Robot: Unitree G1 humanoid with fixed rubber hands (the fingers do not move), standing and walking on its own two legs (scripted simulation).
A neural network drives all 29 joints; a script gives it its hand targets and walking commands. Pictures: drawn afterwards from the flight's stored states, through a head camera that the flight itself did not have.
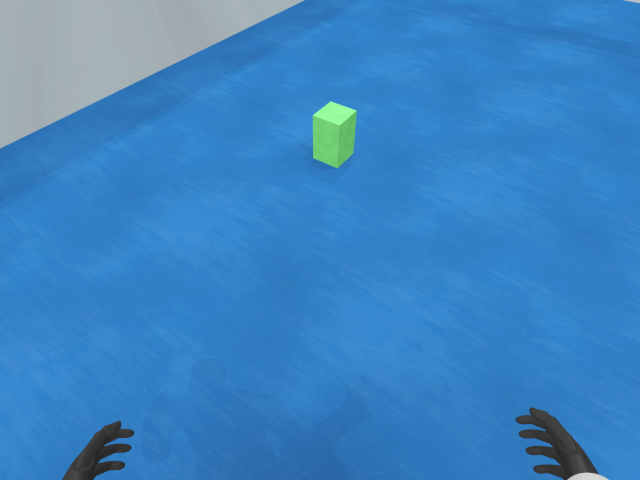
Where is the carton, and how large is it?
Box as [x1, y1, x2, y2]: [313, 102, 356, 167]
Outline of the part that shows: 329,102 313,115 313,157 337,167 352,153 356,110 333,102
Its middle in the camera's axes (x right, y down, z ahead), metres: +0.07 -0.50 +1.91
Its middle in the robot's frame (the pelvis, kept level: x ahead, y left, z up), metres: +1.70 -0.10 -0.63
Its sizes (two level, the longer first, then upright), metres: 0.152 0.147 0.243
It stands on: the floor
